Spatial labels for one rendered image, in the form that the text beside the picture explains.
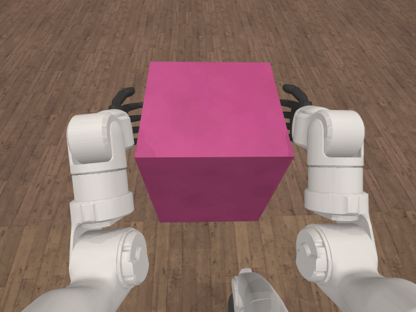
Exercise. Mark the robot right upper arm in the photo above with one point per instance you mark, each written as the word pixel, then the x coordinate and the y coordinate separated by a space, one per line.
pixel 341 260

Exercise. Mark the carton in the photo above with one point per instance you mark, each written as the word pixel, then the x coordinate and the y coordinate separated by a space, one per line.
pixel 212 144

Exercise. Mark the left robot hand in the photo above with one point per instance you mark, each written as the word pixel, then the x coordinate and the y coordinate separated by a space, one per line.
pixel 120 98

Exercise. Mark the right robot thigh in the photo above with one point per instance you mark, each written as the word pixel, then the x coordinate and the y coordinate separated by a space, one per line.
pixel 254 293

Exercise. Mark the right robot hand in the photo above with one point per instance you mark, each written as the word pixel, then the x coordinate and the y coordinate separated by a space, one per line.
pixel 303 101

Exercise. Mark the robot left upper arm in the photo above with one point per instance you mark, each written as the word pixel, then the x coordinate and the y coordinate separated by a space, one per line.
pixel 105 265

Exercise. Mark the left robot forearm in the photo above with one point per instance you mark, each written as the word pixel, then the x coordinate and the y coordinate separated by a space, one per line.
pixel 96 147

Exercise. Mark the right robot shin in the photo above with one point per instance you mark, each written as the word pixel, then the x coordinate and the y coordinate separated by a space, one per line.
pixel 242 271

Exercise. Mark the right robot forearm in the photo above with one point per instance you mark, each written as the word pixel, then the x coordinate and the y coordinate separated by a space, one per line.
pixel 334 140

